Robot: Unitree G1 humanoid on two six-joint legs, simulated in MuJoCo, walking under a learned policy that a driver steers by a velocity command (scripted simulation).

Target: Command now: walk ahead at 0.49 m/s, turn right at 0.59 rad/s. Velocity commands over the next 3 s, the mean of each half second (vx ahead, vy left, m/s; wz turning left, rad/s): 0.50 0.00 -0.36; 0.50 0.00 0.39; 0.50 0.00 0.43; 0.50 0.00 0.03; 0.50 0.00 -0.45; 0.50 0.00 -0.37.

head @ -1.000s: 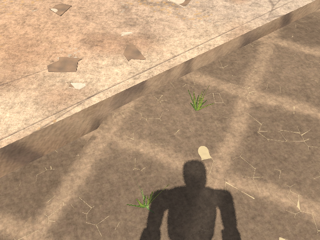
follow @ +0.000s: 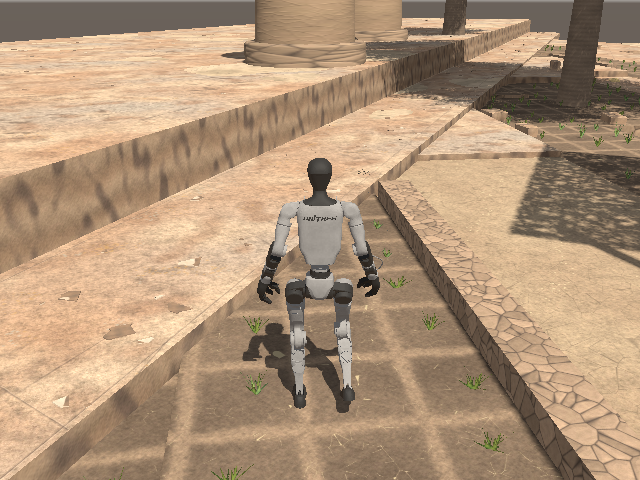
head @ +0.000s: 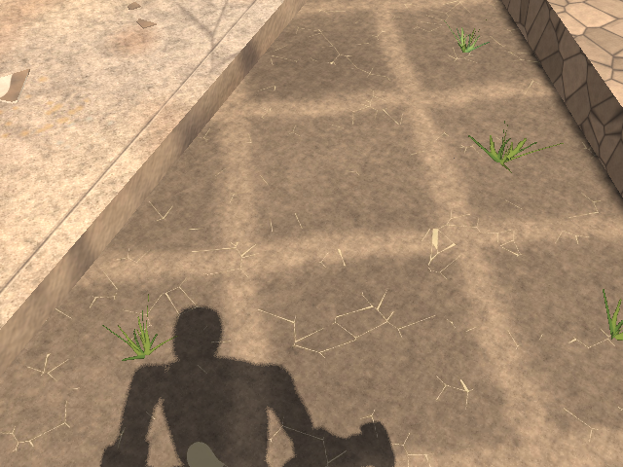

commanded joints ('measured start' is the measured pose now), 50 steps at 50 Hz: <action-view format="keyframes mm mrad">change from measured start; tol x32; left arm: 1 33 16 7 -81 -1 9 -4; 50 -91 122 8 -129 -15 -107 -17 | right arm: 1 5 -95 -26 -27 7 -20 3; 19 247 -32 24 0 6 23 3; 41 -215 -30 1 -147 30 57 60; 50 180 -181 -67 -125 27 53 29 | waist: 1 13 112 -26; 14 -59 96 54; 19 65 -255 -385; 39 86 5 80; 50 -102 113 -239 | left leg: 1 119 289 -229 -242 90 174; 17 243 272 104 220 661 68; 19 -370 40 10 889 -438 -27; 20 -450 62 -161 999 -441 -9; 41 -511 105 -47 268 122 31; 46 123 -48 14 166 31 164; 48 689 379 -923 -2 -69 455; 50 541 317 -702 -82 -65 342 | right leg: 1 -159 -105 35 -22 56 5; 14 -144 -35 -106 -578 201 -39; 17 316 86 -179 -682 219 -107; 20 857 -366 654 -891 88 -312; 27 346 -208 41 -1048 420 -184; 40 605 -244 -235 -1030 556 -106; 45 602 -230 -295 -627 1192 -49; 46 470 -183 -310 -389 1065 -13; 48 -186 114 -74 245 -282 68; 50 -325 9 40 192 -123 19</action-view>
